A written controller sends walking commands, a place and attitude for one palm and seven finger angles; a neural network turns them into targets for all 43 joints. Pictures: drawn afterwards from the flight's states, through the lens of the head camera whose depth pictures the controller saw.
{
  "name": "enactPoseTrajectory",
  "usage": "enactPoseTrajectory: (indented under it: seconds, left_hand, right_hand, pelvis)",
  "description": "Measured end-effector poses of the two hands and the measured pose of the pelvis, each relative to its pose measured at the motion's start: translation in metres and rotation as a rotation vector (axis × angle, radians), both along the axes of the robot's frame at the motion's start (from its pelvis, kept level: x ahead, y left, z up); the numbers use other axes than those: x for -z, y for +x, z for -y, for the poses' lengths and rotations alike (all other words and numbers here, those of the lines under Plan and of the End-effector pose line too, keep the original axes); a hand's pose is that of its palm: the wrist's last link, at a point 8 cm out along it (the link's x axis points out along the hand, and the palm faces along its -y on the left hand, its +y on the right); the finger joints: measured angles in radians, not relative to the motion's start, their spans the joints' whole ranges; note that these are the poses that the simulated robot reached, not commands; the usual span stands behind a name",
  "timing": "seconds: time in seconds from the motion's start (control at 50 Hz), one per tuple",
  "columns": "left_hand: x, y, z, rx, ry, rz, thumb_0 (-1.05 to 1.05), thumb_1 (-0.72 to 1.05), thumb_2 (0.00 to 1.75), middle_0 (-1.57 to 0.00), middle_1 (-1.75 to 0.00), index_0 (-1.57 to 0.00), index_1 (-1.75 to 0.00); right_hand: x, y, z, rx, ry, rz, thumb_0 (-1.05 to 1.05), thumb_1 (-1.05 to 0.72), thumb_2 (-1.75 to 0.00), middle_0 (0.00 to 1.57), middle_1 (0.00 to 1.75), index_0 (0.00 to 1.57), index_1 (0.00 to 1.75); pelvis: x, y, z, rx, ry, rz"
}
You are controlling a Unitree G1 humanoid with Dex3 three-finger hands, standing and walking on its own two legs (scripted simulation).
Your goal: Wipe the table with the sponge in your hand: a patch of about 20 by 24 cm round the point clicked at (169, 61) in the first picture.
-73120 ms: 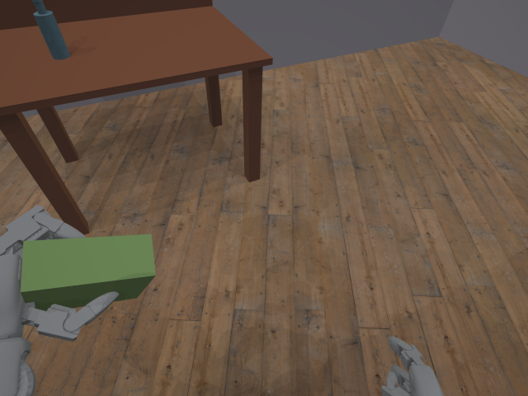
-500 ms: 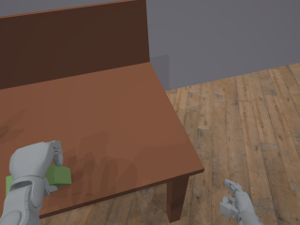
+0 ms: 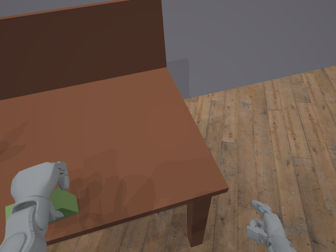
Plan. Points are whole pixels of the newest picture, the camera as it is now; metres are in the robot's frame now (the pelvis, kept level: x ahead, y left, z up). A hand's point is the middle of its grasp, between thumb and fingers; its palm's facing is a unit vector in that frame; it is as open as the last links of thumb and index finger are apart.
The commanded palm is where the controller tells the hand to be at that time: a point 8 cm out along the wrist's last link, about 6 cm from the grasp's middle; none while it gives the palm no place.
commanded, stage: move the sponge above the wiping area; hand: left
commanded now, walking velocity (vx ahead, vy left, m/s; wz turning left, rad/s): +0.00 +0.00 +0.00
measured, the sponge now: (49, 210) +0.19 +0.35 -0.03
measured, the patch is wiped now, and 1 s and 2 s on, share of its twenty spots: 0.95 0.95 0.95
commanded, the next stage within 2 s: lower the sponge onto the table in 1.80 s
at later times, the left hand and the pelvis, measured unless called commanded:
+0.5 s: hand (57, 202) +0.19 +0.30 +0.04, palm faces -0.10 -0.13 -0.99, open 7.3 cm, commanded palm +0.18 +0.30 +0.11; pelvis +0.00 +0.00 +0.00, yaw +0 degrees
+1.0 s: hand (61, 200) +0.19 +0.28 +0.04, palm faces -0.07 -0.10 -0.99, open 7.2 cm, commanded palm +0.17 +0.29 +0.11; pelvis +0.00 +0.00 +0.00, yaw +0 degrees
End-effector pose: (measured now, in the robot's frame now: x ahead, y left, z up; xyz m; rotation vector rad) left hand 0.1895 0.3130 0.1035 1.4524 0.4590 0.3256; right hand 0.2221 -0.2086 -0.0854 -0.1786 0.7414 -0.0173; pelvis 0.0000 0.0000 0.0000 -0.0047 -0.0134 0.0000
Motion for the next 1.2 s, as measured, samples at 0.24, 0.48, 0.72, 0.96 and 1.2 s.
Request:
enactPoseTrajectory:
  seconds: [0.24, 0.48, 0.72, 0.96, 1.2]
  left_hand:
    - [-0.004, -0.003, 0.018, 0.134, 0.024, 0.049, -0.01, -0.43, 0.96, -0.87, -1.57, -1.12, -1.59]
    - [0.009, -0.015, 0.015, 0.050, -0.036, -0.028, -0.02, -0.39, 0.97, -0.82, -1.55, -1.20, -1.60]
    - [-0.012, 0.003, 0.007, 0.062, 0.042, 0.076, -0.03, -0.39, 0.98, -0.82, -1.54, -1.21, -1.60]
    - [0.010, -0.011, 0.026, 0.130, -0.033, -0.032, -0.03, -0.39, 0.98, -0.82, -1.55, -1.20, -1.60]
    - [-0.009, -0.017, 0.012, 0.011, 0.018, 0.070, -0.03, -0.38, 0.98, -0.83, -1.55, -1.21, -1.60]
  right_hand:
    - [0.000, -0.001, 0.011, 0.007, -0.035, -0.007, 0.01, -0.90, -0.90, 0.20, 0.30, 0.20, 0.30]
    - [-0.003, 0.006, 0.005, -0.004, -0.013, 0.029, 0.01, -0.90, -0.90, 0.20, 0.30, 0.20, 0.30]
    - [-0.003, 0.001, -0.002, -0.008, -0.003, 0.013, 0.01, -0.90, -0.90, 0.20, 0.30, 0.20, 0.30]
    - [-0.001, -0.005, 0.009, -0.002, -0.032, 0.003, 0.01, -0.90, -0.90, 0.20, 0.30, 0.20, 0.30]
    - [-0.001, 0.001, -0.001, -0.008, 0.017, 0.015, 0.01, -0.90, -0.90, 0.20, 0.30, 0.20, 0.30]
  pelvis:
    - [0.001, 0.005, 0.002, 0.009, -0.004, -0.002]
    - [0.001, 0.002, 0.000, -0.004, -0.002, 0.002]
    - [0.000, -0.001, 0.003, 0.004, -0.002, 0.009]
    - [0.001, 0.001, -0.001, 0.005, -0.002, -0.001]
    - [0.001, -0.003, 0.002, -0.002, 0.000, 0.017]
